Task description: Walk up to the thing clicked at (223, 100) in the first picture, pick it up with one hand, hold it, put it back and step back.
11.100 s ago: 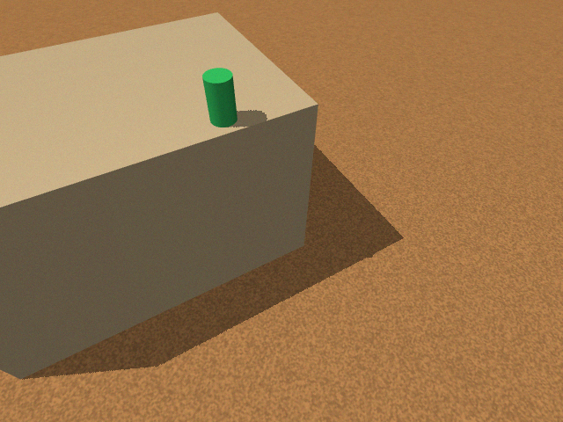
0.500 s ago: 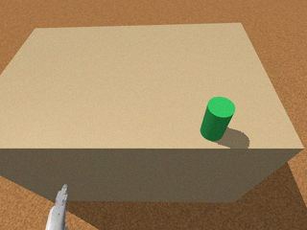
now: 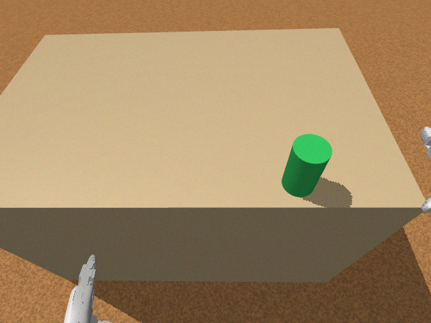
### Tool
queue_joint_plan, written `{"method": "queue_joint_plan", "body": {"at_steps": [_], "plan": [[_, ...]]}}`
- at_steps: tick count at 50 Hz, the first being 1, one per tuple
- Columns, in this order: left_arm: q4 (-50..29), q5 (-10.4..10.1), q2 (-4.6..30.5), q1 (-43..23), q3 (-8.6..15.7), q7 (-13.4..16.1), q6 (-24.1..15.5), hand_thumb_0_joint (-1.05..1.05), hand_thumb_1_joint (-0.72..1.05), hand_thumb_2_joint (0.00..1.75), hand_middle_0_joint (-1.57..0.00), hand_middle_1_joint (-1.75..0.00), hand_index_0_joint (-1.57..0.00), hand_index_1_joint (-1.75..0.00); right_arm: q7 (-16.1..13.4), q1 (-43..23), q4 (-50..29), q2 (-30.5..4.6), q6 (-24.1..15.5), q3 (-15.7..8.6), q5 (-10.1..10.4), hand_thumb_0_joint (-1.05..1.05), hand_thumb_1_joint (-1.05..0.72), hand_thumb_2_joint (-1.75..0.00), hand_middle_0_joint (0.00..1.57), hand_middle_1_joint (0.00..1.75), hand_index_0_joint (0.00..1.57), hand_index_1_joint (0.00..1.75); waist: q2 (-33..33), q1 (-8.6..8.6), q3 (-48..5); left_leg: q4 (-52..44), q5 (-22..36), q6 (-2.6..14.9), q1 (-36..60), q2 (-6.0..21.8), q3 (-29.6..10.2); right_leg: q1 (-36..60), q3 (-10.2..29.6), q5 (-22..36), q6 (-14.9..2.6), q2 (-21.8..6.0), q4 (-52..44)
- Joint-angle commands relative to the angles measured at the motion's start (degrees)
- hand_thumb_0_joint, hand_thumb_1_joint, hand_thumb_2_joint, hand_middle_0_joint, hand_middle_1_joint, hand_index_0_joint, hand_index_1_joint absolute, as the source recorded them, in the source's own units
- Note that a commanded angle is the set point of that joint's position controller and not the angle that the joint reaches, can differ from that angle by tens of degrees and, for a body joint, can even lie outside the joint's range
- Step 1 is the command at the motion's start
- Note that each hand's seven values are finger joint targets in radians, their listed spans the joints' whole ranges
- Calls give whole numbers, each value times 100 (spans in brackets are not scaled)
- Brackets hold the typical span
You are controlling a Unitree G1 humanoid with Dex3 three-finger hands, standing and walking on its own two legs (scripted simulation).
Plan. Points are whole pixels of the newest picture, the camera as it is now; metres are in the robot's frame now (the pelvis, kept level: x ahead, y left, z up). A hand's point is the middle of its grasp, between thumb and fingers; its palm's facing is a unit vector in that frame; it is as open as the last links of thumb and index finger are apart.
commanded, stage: approach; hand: right
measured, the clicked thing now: (304, 167) +0.42 -0.15 +0.01
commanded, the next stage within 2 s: close in in 0.10 s
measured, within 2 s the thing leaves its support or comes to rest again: leaves its support in 1.76 s
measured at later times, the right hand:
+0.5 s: hand (322, 168) +0.42 -0.19 +0.01, palm faces +0.03 +1.00 +0.04, open 17.8 cm
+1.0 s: hand (301, 168) +0.42 -0.15 +0.01, palm faces +0.05 +1.00 +0.02, open 17.7 cm
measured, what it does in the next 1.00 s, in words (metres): stands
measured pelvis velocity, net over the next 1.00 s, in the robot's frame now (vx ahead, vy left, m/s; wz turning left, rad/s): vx -0.02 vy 0.00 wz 0.03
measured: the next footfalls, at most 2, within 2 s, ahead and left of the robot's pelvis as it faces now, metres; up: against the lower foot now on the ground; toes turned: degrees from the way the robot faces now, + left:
none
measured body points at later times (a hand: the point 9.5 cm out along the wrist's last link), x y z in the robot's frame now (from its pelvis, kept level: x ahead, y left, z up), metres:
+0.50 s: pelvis -0.02 +0.00 -0.04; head +0.07 -0.03 +0.40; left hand +0.11 +0.27 -0.07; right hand +0.41 -0.24 +0.01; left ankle -0.01 +0.14 -0.72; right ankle +0.00 -0.13 -0.72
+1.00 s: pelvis -0.02 +0.00 -0.04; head +0.06 -0.01 +0.40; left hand +0.12 +0.28 -0.07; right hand +0.41 -0.20 +0.01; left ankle -0.01 +0.14 -0.72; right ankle +0.00 -0.13 -0.72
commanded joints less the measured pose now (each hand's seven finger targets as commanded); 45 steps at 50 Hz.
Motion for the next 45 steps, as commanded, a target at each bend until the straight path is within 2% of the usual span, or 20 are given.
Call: {"method": "queue_joint_plan", "body": {"at_steps": [1, 6, 9, 11, 14, 16, 17, 19, 21, 23, 26, 28, 29, 32, 33, 35, 37, 39, 41, 45], "plan": [[-896, 34, 936, 63, 556, 46, -298, 0, -54, 4, -5, -5, -5, -5, -234, -1977, -962, -1219, -551, 24, 81, 0, 61, -4, 4, 5, 5, 5, -442, 260, -1679, -156, 1783, 145, 130, -233, -70, 1170, 21, 1948, -190, 167, -167], [-1136, 140, 773, 78, 557, -157, -281, 0, -53, 3, -5, -5, -6, -4, -670, -2301, -929, -930, -1102, 90, -104, 0, 61, -5, 4, 5, 5, 5, -663, 236, -1882, 269, 1508, 161, -358, -226, -112, 778, 4, 1760, -145, 164, 248], [-1548, 210, 870, 122, 744, -243, -239, 0, -52, 2, -5, -5, -6, -3, -917, -2453, -1254, -842, -1361, 66, -214, 0, 61, -6, 3, 5, 4, 5, -964, 217, -2705, 594, 1802, 171, -402, -236, -143, 939, -4, 2223, -104, 159, 594], [-1533, 242, 722, 177, 672, -313, -160, 0, -54, 3, -5, -5, -7, -4, -1132, -2270, -831, -578, -1443, 133, -307, 0, 61, -4, 4, 5, 5, 5, -716, 195, -2007, 719, 1442, 187, -689, -267, -130, 239, 3, 1738, -108, 152, 648], [-2306, 286, 837, 85, 866, -335, -85, 0, -53, 3, -5, -5, -7, -3, -1512, -2932, -1585, -772, -1674, -65, -436, 0, 61, -4, 3, 5, 4, 5, -954, 160, -3214, 894, 1581, 177, -342, -250, -199, 510, -15, 1714, -110, 156, 861], [-2347, 310, 776, 468, 893, -420, 14, 0, -52, 2, -5, -5, -7, -3, -1702, -2512, -1257, -306, -1614, 141, -543, 0, 61, -4, 3, 5, 4, 5, -1045, 176, -2874, 1014, 1521, 206, -591, -302, -130, 433, -1, 1880, -59, 138, 879], [-2329, 314, 651, 702, 788, -487, 71, 0, -53, 3, -5, -5, -6, -3, -1772, -2052, -725, 234, -1545, 355, -566, 0, 61, -3, 4, 4, 4, 4, -771, 253, -2536, 1007, 1424, 203, -697, -326, -81, 216, 14, 1750, -66, 132, 859], [-2998, 275, 818, 89, 968, -501, 111, 0, -54, 3, -5, -5, -6, -3, -2028, -3088, -1944, -322, -1710, 208, -668, 0, 61, -3, 4, 4, 4, 4, -970, 151, -3164, 1021, 1170, 210, -618, -323, -93, 366, 48, 1430, -59, 90, 811], [-2535, 297, 785, 662, 1065, -539, 233, 0, -53, 3, -5, -5, -6, -3, -2210, -2768, -1716, -177, -1648, 224, -764, 0, 61, -3, 4, 4, 4, 4, -1102, 123, -2818, 1021, 1001, 229, -696, -319, -115, 166, -18, 1119, -61, 111, 798], [-2717, 253, 536, 588, 891, -628, 255, 0, -54, 3, -5, -5, -6, -3, -2282, -2293, -1306, 697, -1542, 636, -742, 0, 61, -3, 4, 4, 4, 4, -699, 242, -2313, 1005, 838, 216, -903, -339, -77, -46, 6, 895, -84, 84, 765], [-3017, 250, 886, 413, 1198, -615, 313, 0, -55, 4, -5, -5, -6, -4, -2482, -2766, -1697, 287, -1560, 503, -856, 0, 61, -3, 4, 4, 5, 4, -677, 282, -2822, 1032, 985, 197, -706, -319, -84, 133, -2, 1020, -100, 83, 838], [-2896, 215, 738, 698, 1131, -671, 356, 0, -54, 3, -5, -5, -6, -4, -2505, -2484, -1456, 722, -1477, 755, -854, 0, 61, -3, 4, 4, 4, 4, -400, 326, -2272, 1001, 883, 181, -837, -331, -59, -130, -4, 848, -133, 86, 811], [-3076, 198, 617, 617, 1022, -704, 357, 0, -54, 4, -5, -5, -6, -4, -2545, -2528, -1589, 772, -1491, 725, -844, 0, 61, -3, 4, 4, 4, 4, -413, 304, -2540, 1009, 1014, 168, -693, -299, -111, -49, -33, 945, -145, 96, 865], [-3081, 160, 762, 669, 1192, -719, 398, 0, -54, 3, -5, -5, -5, -4, -2611, -2560, -1616, 772, -1455, 788, -863, 0, 61, -2, 4, 4, 4, 4, -313, 355, -2220, 972, 785, 171, -888, -311, -102, -175, -14, 702, -160, 83, 800], [-2976, 173, 593, 780, 1055, -755, 420, 0, -54, 3, -5, -5, -6, -4, -2622, -2419, -1424, 955, -1433, 905, -896, 0, 61, -3, 4, 4, 4, 4, -295, 342, -2117, 965, 760, 166, -894, -300, -124, -239, -37, 664, -164, 90, 830], [-3200, 165, 793, 684, 1295, -753, 418, 0, -54, 3, -5, -5, -5, -4, -2672, -2687, -1855, 857, -1454, 800, -898, 0, 61, -3, 4, 4, 4, 4, -345, 380, -2546, 1014, 981, 156, -769, -298, -120, 7, -40, 887, -161, 101, 866], [-2823, 181, 527, 1050, 1069, -805, 467, 0, -54, 3, -5, -5, -5, -4, -2700, -2581, -1692, 1132, -1429, 1009, -915, 0, 61, -2, 4, 4, 4, 4, -469, 353, -2166, 1036, 1013, 165, -891, -293, -126, -108, -85, 921, -148, 115, 883], [-3280, 150, 674, 661, 1227, -801, 444, 0, -54, 3, -5, -5, -5, -4, -2768, -2627, -1801, 1137, -1436, 969, -919, 0, 61, -3, 3, 4, 3, 4, -244, 402, -2357, 992, 933, 142, -776, -273, -181, -203, -73, 755, -186, 125, 919], [-3028, 179, 493, 830, 1033, -825, 485, 0, -54, 3, -5, -5, -5, -4, -2843, -2703, -1944, 1128, -1464, 1005, -952, 0, 61, -2, 3, 4, 3, 4, -463, 279, -2318, 997, 939, 152, -756, -263, -195, -172, -115, 777, -169, 136, 913], [-3257, 188, 689, 884, 1283, -828, 495, 0, -59, 8, -6, -5, -4, -7, -2975, -2719, -2177, 1209, -1460, 1033, -1013, 0, 58, -6, 3, 5, 4, 5, -332, 375, -2549, 1035, 1129, 132, -620, -271, -172, -107, -110, 932, -177, 148, 950]]}}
